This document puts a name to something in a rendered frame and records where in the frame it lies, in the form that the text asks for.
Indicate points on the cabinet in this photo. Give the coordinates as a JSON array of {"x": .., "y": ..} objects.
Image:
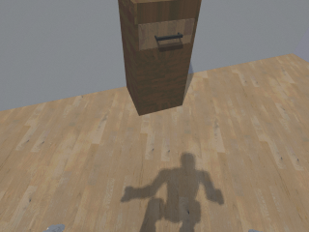
[{"x": 156, "y": 77}]

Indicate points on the drawer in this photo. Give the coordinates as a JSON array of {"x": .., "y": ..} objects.
[{"x": 148, "y": 31}]

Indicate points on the handle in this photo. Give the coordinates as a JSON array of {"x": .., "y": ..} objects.
[{"x": 169, "y": 37}]

